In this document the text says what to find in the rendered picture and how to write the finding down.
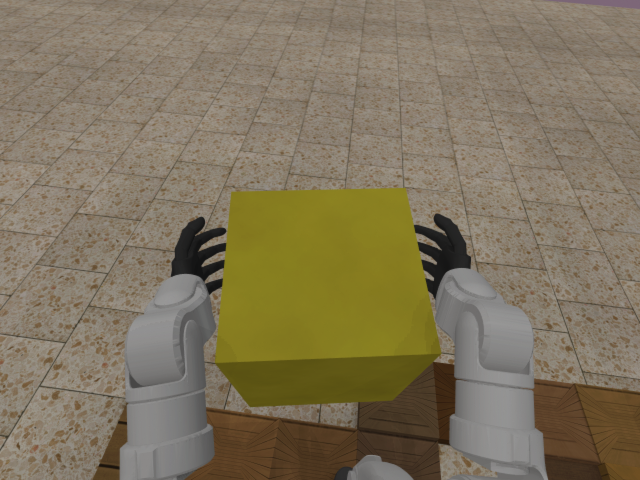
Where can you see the robot right hand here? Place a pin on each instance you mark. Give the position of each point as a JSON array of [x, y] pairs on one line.
[[452, 255]]

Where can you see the left robot forearm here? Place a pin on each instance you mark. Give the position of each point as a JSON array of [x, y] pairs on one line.
[[168, 437]]

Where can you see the robot left hand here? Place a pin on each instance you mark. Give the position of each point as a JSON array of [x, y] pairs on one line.
[[187, 258]]

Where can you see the robot right shin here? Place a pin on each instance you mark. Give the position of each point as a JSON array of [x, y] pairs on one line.
[[369, 458]]

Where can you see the carton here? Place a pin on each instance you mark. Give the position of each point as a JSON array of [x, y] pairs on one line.
[[324, 298]]

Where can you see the right robot forearm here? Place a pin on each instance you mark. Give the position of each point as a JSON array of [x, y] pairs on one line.
[[494, 423]]

